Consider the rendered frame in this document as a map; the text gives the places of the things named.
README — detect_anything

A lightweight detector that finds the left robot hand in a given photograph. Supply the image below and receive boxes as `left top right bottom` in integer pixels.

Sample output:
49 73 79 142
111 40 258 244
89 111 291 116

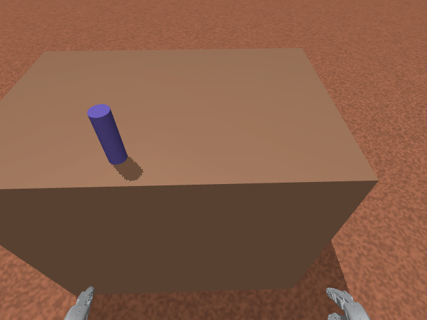
64 287 94 320

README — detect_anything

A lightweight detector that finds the right robot hand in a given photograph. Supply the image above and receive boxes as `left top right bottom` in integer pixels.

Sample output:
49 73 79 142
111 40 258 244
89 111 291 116
326 287 371 320

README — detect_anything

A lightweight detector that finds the can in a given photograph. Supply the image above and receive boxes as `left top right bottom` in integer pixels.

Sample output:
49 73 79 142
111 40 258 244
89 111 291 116
87 104 127 165

